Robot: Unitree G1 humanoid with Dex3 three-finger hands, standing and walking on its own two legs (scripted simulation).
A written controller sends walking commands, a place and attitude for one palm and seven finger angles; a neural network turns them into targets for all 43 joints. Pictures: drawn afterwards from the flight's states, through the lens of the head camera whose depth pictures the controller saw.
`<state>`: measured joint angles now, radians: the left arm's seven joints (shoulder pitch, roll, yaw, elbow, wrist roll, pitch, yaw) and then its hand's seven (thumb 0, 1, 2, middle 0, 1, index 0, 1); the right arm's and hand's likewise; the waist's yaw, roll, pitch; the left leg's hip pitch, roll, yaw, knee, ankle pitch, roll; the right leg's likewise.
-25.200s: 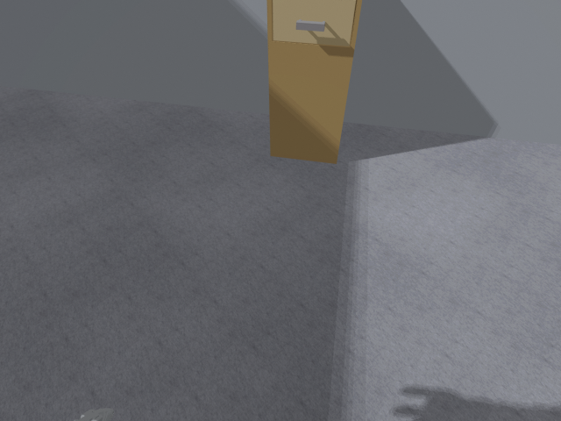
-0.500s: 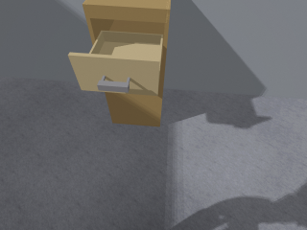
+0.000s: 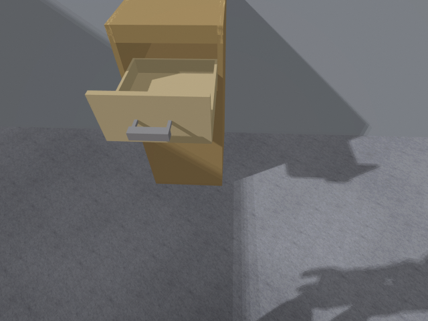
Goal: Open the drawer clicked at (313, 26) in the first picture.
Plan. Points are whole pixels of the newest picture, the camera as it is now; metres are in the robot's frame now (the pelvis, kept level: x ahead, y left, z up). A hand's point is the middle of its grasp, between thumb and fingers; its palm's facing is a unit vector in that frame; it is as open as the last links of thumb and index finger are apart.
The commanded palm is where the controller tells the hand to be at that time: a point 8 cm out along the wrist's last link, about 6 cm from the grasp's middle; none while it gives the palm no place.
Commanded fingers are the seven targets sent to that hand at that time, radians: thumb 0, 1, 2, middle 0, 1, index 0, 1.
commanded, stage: look to check the result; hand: left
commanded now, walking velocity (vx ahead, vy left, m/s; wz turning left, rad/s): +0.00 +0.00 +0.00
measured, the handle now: (150, 128) +0.61 +0.21 -0.03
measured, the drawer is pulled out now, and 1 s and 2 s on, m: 0.30 0.30 0.30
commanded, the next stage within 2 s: stand and wait in 0.52 s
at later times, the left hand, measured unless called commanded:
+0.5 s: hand out of the picture +0.11 +0.23 -0.15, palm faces -0.04 -0.93 -0.36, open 7.4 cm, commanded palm none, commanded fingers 0.00 0.90 0.90 -0.20 -0.30 -0.20 -0.30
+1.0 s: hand out of the picture +0.12 +0.23 -0.15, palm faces -0.04 -0.94 -0.34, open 7.4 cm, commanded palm none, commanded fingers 0.00 0.90 0.90 -0.20 -0.30 -0.20 -0.30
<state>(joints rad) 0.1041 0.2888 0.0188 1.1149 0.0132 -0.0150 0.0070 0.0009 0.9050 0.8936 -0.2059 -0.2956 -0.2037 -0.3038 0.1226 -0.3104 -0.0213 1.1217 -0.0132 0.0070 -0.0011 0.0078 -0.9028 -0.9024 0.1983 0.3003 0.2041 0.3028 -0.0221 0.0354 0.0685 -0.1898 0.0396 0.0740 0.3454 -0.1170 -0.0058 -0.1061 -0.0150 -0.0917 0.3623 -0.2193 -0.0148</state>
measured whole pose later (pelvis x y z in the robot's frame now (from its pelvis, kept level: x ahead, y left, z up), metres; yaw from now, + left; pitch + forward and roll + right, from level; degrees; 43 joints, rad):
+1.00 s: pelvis +0.04 -0.01 +0.00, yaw -1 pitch -2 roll +0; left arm 0.10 0.32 0.02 1.12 0.01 -0.01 0.01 0.00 0.90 0.89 -0.21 -0.30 -0.21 -0.30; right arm 0.10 -0.32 -0.01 1.12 -0.01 0.01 -0.01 0.01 -0.90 -0.90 0.20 0.30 0.21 0.30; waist -0.02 0.01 0.07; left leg -0.12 0.06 0.09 0.31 -0.16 -0.02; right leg -0.02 0.00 -0.07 0.28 -0.23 -0.02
